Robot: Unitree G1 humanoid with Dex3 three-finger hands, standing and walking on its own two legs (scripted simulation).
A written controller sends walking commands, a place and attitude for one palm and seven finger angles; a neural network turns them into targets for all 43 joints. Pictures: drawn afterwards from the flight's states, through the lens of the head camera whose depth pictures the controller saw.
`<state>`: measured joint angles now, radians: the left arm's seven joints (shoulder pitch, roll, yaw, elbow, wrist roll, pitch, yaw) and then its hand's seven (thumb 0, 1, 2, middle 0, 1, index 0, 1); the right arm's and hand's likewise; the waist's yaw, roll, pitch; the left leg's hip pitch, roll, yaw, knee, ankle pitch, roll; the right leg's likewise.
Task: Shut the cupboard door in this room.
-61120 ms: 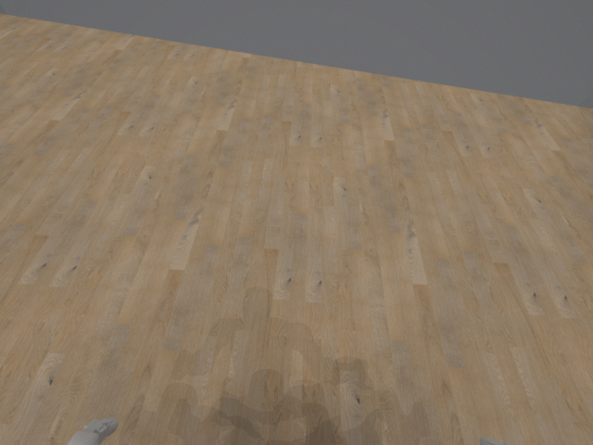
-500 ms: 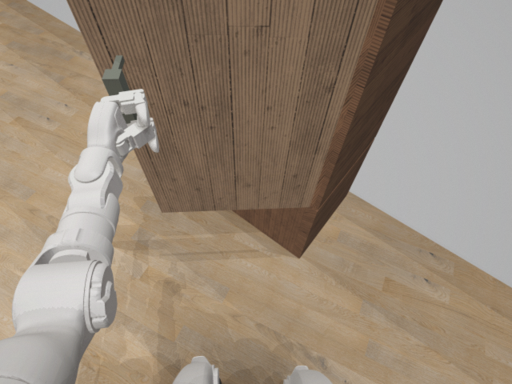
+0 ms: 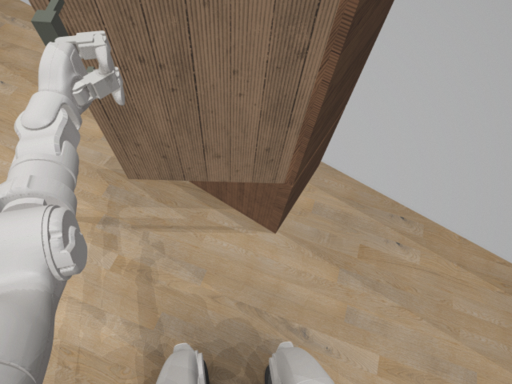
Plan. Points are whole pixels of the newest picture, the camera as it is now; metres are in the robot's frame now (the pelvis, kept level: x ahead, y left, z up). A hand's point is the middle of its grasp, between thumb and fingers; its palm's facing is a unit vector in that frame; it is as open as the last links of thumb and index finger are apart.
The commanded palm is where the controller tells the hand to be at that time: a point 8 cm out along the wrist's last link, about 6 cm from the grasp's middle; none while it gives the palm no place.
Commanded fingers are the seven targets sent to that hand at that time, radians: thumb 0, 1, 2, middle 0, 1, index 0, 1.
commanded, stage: push the door shut along its arc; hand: left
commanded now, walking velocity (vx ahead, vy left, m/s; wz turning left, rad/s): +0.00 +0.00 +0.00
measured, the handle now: (71, 50) +0.61 +0.21 +0.12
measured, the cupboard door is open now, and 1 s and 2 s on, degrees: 33 23 23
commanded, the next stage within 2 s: pull the fist back off the door in 0.68 s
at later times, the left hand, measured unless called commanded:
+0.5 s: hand (135, 49) +0.60 +0.12 +0.13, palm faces -0.26 -0.97 -0.01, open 3.0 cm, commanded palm +0.60 +0.16 +0.13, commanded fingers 0.00 0.90 0.90 -1.30 -1.50 -1.30 -1.50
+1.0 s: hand (138, 42) +0.63 +0.12 +0.12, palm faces +0.18 -0.98 +0.00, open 3.1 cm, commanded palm +0.59 +0.12 +0.13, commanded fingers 0.00 0.90 0.90 -1.30 -1.50 -1.30 -1.50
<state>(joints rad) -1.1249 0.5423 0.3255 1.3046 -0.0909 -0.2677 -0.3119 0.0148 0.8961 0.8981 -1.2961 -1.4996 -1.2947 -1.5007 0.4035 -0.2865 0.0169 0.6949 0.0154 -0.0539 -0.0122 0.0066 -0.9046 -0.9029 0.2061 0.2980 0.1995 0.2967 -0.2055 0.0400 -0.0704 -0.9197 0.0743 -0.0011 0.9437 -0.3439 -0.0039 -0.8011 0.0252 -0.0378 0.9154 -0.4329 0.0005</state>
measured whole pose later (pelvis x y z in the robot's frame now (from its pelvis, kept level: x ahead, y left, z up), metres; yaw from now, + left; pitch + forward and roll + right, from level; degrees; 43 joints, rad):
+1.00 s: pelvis +0.01 +0.01 -0.02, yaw -1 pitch +27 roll -5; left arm -1.35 0.47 0.38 1.25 0.09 -0.15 0.19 0.02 0.88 0.90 -1.29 -1.50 -1.29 -1.50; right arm 0.51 -0.24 0.02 0.66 -0.11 -0.05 0.10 0.00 -0.90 -0.90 0.21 0.30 0.20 0.30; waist -0.27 0.08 -0.11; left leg -1.14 0.08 -0.02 1.06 -0.40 0.01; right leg -0.99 0.03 -0.05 0.99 -0.47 0.02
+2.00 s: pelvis +0.03 -0.01 +0.02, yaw -1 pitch +12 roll +0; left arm -0.69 0.24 0.31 0.91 -0.07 -0.33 0.05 0.01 0.89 0.90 -1.29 -1.50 -1.29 -1.50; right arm 0.41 -0.24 -0.02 0.64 0.00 0.01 0.04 0.01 -0.91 -0.90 0.20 0.30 0.20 0.30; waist -0.10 0.05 -0.12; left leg -0.66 0.07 0.04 0.79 -0.34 -0.02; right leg -0.58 0.02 0.01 0.79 -0.43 -0.01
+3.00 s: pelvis +0.03 +0.00 +0.06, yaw +1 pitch -4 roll +0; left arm 0.48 0.35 0.36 -0.35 -0.08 -0.10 0.10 0.01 0.89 0.90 -0.41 -0.53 -0.41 -0.53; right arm 0.21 -0.23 0.02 0.63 0.02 -0.06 -0.07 0.01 -0.90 -0.90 0.21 0.30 0.20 0.30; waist 0.06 0.08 0.00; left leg -0.16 0.03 0.03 0.43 -0.20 -0.01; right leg -0.05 -0.01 -0.02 0.40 -0.28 0.01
